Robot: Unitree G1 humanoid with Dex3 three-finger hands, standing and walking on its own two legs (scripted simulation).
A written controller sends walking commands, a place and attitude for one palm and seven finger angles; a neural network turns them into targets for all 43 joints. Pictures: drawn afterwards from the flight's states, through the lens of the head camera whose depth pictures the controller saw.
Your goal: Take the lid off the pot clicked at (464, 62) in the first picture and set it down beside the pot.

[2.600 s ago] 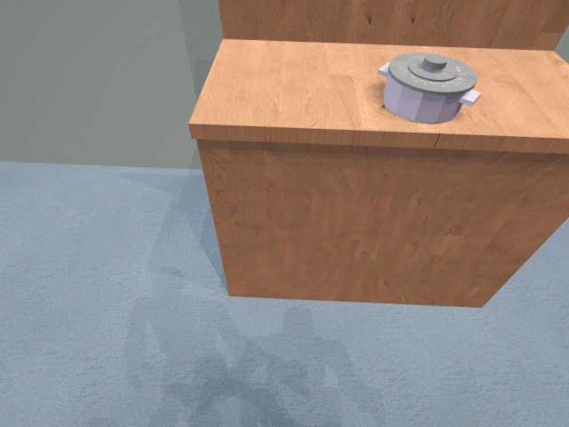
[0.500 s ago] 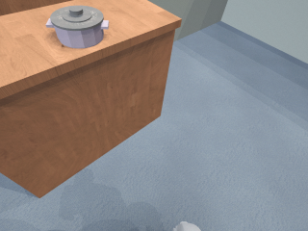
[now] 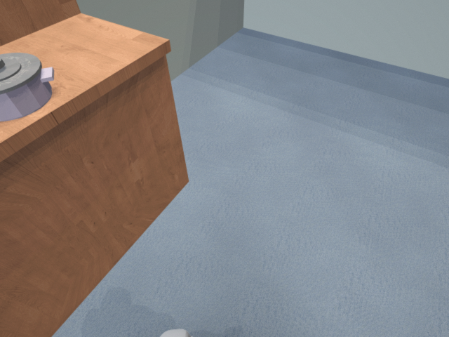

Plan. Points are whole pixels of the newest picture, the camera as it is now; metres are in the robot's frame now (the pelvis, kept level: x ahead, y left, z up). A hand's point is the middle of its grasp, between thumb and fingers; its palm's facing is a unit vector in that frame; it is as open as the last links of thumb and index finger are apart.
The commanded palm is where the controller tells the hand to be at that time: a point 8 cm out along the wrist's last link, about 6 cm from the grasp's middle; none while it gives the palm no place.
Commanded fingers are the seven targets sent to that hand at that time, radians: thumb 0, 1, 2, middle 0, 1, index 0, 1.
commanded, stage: walk to a spot facing it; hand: left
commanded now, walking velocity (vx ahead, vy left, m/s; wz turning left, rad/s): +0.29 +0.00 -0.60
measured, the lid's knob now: out of the picture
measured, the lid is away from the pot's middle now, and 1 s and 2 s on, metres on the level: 0.00 0.00 0.00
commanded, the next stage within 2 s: turn to face it in 1.32 s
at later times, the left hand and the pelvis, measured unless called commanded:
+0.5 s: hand (147, 290) +0.24 +0.20 -0.18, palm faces -0.28 -0.95 -0.14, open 7.4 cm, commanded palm none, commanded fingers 0.00 0.90 0.90 -0.20 -0.30 -0.20 -0.30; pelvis +0.13 +0.03 +0.00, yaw -19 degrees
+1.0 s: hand (217, 203) +0.47 +0.06 -0.16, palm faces -0.52 -0.82 -0.24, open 7.3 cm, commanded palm none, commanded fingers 0.00 0.90 0.90 -0.20 -0.30 -0.20 -0.30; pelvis +0.31 -0.08 +0.00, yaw -35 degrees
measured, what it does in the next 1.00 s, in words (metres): walks ahead, turning right: left foot, then right foot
